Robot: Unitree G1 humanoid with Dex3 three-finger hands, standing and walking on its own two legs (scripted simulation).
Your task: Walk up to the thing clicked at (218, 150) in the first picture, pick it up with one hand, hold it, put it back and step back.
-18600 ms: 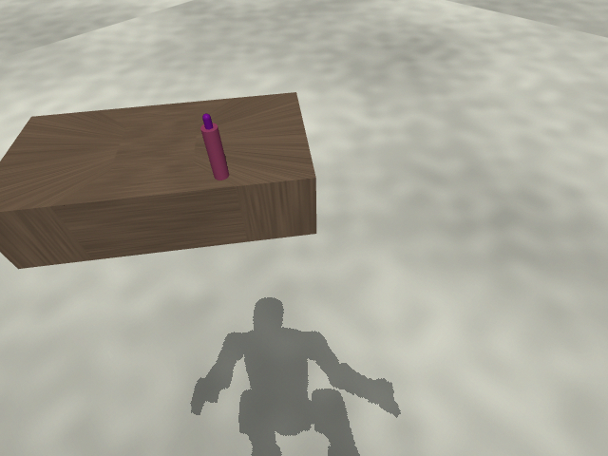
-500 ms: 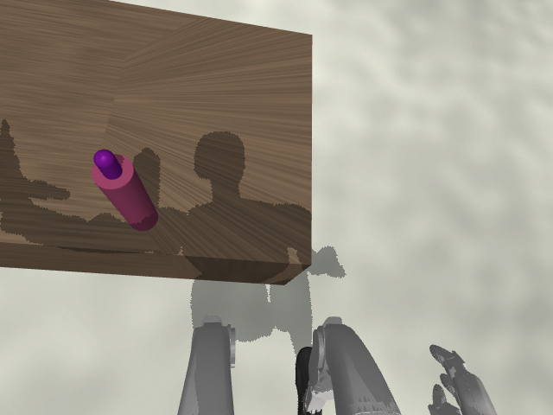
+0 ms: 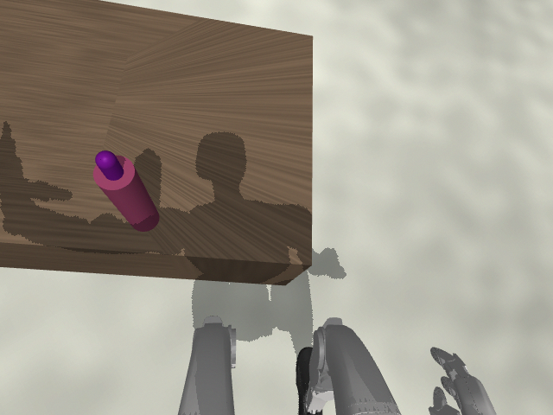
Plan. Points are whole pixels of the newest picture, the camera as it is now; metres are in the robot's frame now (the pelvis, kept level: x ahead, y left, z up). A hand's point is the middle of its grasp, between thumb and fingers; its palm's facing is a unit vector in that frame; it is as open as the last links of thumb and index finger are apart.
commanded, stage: go down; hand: left
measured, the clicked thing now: (128, 193) +0.46 +0.27 -0.16
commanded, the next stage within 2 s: approach in 1.00 s
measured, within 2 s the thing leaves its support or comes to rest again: neither
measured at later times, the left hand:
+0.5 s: hand out of the picture +0.35 +0.47 +0.07, palm faces +0.39 -0.92 +0.02, open 17.6 cm
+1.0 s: hand out of the picture +0.36 +0.47 +0.08, palm faces +0.38 -0.92 +0.02, open 17.6 cm
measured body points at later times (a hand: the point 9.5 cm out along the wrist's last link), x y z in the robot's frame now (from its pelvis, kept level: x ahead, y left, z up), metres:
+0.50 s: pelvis +0.00 +0.00 +0.00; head +0.18 +0.08 +0.41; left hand +0.32 +0.52 +0.07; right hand +0.13 -0.26 -0.09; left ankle +0.04 +0.10 -0.59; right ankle +0.05 -0.16 -0.59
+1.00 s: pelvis +0.00 +0.00 +0.00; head +0.17 +0.08 +0.41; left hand +0.33 +0.52 +0.08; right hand +0.13 -0.27 -0.08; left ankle +0.04 +0.10 -0.59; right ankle +0.05 -0.16 -0.59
